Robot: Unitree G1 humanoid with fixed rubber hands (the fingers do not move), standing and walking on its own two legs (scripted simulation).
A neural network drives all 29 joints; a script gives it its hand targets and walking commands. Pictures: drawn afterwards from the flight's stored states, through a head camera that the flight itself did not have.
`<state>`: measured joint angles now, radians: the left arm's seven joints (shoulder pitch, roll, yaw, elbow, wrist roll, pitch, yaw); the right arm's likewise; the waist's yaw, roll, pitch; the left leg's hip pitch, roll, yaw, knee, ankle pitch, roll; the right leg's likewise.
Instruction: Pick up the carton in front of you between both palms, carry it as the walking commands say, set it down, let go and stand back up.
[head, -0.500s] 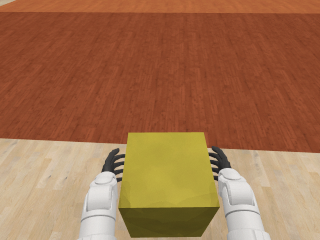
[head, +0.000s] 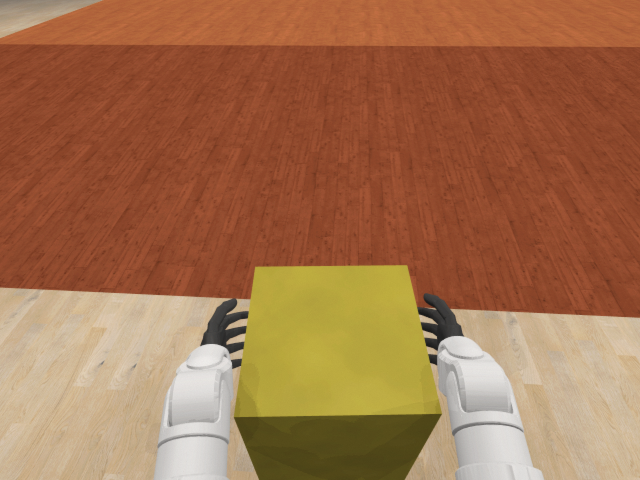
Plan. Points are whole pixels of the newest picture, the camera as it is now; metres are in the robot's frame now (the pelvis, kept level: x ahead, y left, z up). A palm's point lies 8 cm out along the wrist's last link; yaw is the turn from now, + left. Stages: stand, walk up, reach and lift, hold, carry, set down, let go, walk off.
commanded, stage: hold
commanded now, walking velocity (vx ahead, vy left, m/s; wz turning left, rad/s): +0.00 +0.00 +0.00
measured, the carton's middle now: (331, 377) +0.29 +0.00 -0.03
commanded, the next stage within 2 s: carry in 0.74 s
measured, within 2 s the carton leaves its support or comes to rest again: neither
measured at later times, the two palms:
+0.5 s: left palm (216, 352) +0.29 +0.15 +0.05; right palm (449, 345) +0.29 -0.15 +0.04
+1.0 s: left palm (209, 317) +0.33 +0.16 +0.07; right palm (432, 305) +0.33 -0.14 +0.07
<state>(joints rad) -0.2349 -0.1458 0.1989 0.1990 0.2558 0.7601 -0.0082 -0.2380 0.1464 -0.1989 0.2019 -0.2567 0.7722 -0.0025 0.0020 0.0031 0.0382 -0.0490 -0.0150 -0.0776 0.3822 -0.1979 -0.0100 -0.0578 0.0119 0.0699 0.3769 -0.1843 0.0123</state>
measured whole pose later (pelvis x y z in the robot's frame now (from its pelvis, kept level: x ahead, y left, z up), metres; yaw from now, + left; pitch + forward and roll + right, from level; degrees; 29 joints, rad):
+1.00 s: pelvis +0.05 +0.01 -0.01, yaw +2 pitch +2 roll +0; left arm -0.18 -0.13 0.11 -0.04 0.17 0.94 0.06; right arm -0.18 0.11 -0.13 -0.04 -0.15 0.95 -0.04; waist 0.00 -0.01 -0.18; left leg -0.27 0.00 -0.03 0.58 -0.34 -0.01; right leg -0.26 -0.01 0.04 0.56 -0.35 0.02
